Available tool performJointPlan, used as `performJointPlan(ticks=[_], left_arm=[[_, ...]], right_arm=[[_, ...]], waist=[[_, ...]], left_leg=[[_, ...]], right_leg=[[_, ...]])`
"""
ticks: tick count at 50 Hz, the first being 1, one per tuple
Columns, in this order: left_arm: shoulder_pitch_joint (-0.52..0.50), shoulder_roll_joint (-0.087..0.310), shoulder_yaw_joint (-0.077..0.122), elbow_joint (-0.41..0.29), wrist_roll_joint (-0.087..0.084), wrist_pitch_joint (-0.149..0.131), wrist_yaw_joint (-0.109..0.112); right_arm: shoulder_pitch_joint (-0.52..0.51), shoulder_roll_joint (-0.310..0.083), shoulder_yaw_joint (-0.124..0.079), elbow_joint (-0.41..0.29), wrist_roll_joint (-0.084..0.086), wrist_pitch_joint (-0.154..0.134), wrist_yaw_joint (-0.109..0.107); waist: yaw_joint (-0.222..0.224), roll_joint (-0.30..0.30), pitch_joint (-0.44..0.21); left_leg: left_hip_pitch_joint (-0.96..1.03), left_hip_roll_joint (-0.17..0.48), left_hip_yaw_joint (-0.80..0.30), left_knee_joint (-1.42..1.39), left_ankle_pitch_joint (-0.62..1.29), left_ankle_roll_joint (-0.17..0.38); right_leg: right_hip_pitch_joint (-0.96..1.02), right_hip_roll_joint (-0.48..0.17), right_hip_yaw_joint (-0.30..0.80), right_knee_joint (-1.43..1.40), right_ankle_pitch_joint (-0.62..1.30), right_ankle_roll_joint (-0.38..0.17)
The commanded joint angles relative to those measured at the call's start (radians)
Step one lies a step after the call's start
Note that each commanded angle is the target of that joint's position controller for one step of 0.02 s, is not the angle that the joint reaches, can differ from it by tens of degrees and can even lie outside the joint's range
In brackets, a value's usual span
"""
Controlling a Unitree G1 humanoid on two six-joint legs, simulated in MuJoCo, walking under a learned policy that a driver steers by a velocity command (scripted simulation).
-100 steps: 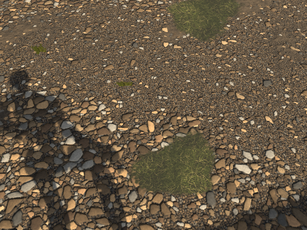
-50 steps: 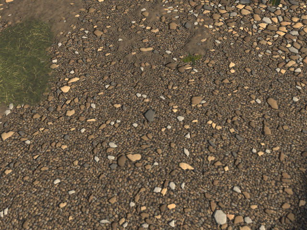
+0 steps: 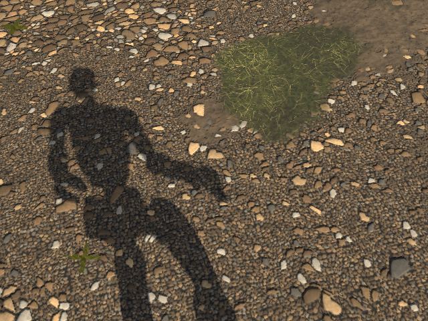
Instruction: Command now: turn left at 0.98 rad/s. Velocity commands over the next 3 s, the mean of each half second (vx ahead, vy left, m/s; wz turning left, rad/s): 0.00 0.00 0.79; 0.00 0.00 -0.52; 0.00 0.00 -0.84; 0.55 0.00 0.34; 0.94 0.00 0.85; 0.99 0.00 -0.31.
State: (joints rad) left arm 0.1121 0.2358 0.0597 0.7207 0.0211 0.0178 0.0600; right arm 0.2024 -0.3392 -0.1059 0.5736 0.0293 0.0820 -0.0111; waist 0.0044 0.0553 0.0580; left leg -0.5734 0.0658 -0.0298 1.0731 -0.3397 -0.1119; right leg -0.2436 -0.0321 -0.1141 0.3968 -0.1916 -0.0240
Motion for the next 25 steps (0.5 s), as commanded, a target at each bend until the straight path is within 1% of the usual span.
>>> performJointPlan(ticks=[1,3,6,7,8,9,10,11,12,13,14,15,16,17,18,20,22,23,24,25], left_arm=[[-0.001,0.222,0.067,-0.057,-0.004,-0.010,-0.010],[-0.018,0.233,0.076,-0.060,-0.013,-0.014,-0.025],[-0.017,0.244,0.087,-0.056,-0.037,-0.026,-0.049],[-0.023,0.245,0.090,-0.054,-0.046,-0.028,-0.054],[-0.024,0.232,0.090,-0.047,-0.057,-0.026,-0.058],[0.027,0.192,0.082,-0.024,-0.056,-0.026,-0.065],[0.026,0.149,0.071,-0.053,-0.021,-0.027,-0.070],[-0.038,0.125,0.057,-0.127,0.007,-0.035,-0.063],[-0.128,0.182,0.069,-0.133,0.000,-0.036,-0.053],[-0.156,0.179,0.068,-0.146,-0.019,-0.039,-0.046],[-0.117,0.186,0.071,-0.120,-0.017,-0.037,-0.036],[-0.083,0.204,0.075,-0.105,-0.011,-0.033,-0.030],[-0.060,0.202,0.074,-0.090,-0.010,-0.030,-0.034],[-0.039,0.189,0.069,-0.079,-0.012,-0.028,-0.038],[-0.027,0.172,0.063,-0.071,-0.017,-0.026,-0.041],[-0.036,0.145,0.047,-0.070,-0.023,-0.021,-0.046],[-0.045,0.140,0.039,-0.072,-0.023,-0.015,-0.052],[-0.029,0.142,0.036,-0.065,-0.025,-0.012,-0.057],[-0.018,0.141,0.033,-0.059,-0.027,-0.010,-0.061],[-0.010,0.135,0.028,-0.055,-0.029,-0.008,-0.066]], right_arm=[[-0.073,-0.049,-0.006,-0.111,-0.004,-0.015,0.011],[-0.066,-0.050,-0.009,-0.106,-0.003,-0.006,0.018],[-0.071,-0.062,-0.021,-0.105,0.002,0.016,0.032],[-0.057,-0.062,-0.026,-0.099,0.004,0.022,0.038],[-0.019,-0.063,-0.034,-0.082,0.004,0.023,0.037],[0.051,-0.101,-0.053,-0.053,0.001,0.019,0.026],[0.126,-0.242,-0.093,-0.049,0.002,0.009,0.008],[0.066,-0.308,-0.091,-0.086,-0.038,-0.023,0.013],[0.069,-0.240,-0.080,-0.084,-0.046,-0.055,0.028],[0.049,-0.217,-0.067,-0.060,-0.036,-0.074,0.023],[-0.010,-0.174,-0.053,-0.059,-0.014,-0.075,0.011],[-0.064,-0.136,-0.037,-0.069,-0.002,-0.066,-0.002],[-0.084,-0.125,-0.027,-0.076,-0.008,-0.062,-0.013],[-0.086,-0.123,-0.023,-0.073,-0.018,-0.059,-0.018],[-0.081,-0.125,-0.021,-0.065,-0.023,-0.059,-0.021],[-0.071,-0.132,-0.019,-0.050,-0.024,-0.058,-0.024],[-0.074,-0.137,-0.017,-0.043,-0.027,-0.054,-0.023],[-0.087,-0.119,-0.008,-0.039,-0.032,-0.054,-0.020],[-0.095,-0.092,0.005,-0.032,-0.038,-0.056,-0.016],[-0.098,-0.054,0.021,-0.019,-0.044,-0.060,-0.010]], waist=[[0.035,-0.204,-0.128],[0.023,-0.210,-0.132],[0.008,-0.218,-0.142],[-0.009,-0.212,-0.149],[-0.035,-0.196,-0.155],[-0.057,-0.109,-0.163],[-0.059,0.193,-0.148],[-0.033,0.308,-0.235],[-0.101,0.152,-0.262],[-0.070,0.126,-0.206],[-0.030,0.065,-0.176],[-0.006,0.068,-0.170],[0.005,0.073,-0.183],[0.010,0.064,-0.199],[0.009,0.057,-0.207],[-0.004,0.059,-0.200],[-0.017,0.083,-0.185],[-0.016,0.090,-0.187],[-0.019,0.095,-0.186],[-0.020,0.095,-0.183]], left_leg=[[-0.039,0.028,0.038,-0.115,-0.006,0.010],[0.048,0.021,0.074,-0.204,-0.010,0.031],[0.147,0.006,0.108,-0.349,-0.013,0.076],[0.197,-0.004,0.120,-0.431,0.019,0.099],[0.285,-0.029,0.136,-0.544,0.094,0.130],[0.434,-0.049,0.088,-0.651,0.233,0.173],[0.660,0.159,-0.239,-0.671,0.736,0.273],[0.671,0.324,-0.541,-0.662,0.803,0.482],[0.655,0.294,-0.480,-0.704,0.684,0.486],[0.617,0.237,-0.416,-0.715,0.599,0.432],[0.592,0.197,-0.347,-0.703,0.564,0.377],[0.547,0.180,-0.303,-0.695,0.588,0.351],[0.502,0.164,-0.275,-0.690,0.640,0.346],[0.488,0.152,-0.257,-0.685,0.666,0.345],[0.479,0.142,-0.242,-0.680,0.670,0.341],[0.462,0.127,-0.231,-0.667,0.640,0.332],[0.422,0.125,-0.240,-0.661,0.584,0.334],[0.411,0.129,-0.232,-0.660,0.554,0.333],[0.389,0.131,-0.225,-0.658,0.528,0.331],[0.365,0.131,-0.216,-0.656,0.495,0.325]], right_leg=[[0.204,-0.274,0.131,-0.103,0.276,-0.199],[0.176,-0.283,0.077,-0.090,0.292,-0.182],[0.187,-0.314,0.031,-0.032,0.321,-0.144],[0.186,-0.316,0.009,0.009,0.320,-0.117],[0.155,-0.300,-0.032,0.081,0.295,-0.073],[0.056,-0.243,-0.087,0.219,0.213,-0.009],[-0.280,-0.122,-0.149,0.545,-0.265,0.084],[-0.504,-0.002,0.031,0.764,-0.506,0.130],[-0.524,-0.003,0.148,0.849,-0.461,0.112],[-0.536,-0.006,0.179,0.831,-0.370,0.081],[-0.537,-0.026,0.186,0.794,-0.288,0.072],[-0.500,-0.031,0.186,0.753,-0.233,0.072],[-0.435,-0.016,0.172,0.750,-0.193,0.078],[-0.396,-0.004,0.163,0.727,-0.165,0.084],[-0.367,0.003,0.156,0.680,-0.147,0.090],[-0.321,0.009,0.153,0.568,-0.124,0.098],[-0.265,0.011,0.149,0.491,-0.120,0.098],[-0.235,0.003,0.144,0.457,-0.121,0.095],[-0.191,-0.008,0.138,0.418,-0.117,0.091],[-0.139,-0.020,0.136,0.371,-0.108,0.085]])
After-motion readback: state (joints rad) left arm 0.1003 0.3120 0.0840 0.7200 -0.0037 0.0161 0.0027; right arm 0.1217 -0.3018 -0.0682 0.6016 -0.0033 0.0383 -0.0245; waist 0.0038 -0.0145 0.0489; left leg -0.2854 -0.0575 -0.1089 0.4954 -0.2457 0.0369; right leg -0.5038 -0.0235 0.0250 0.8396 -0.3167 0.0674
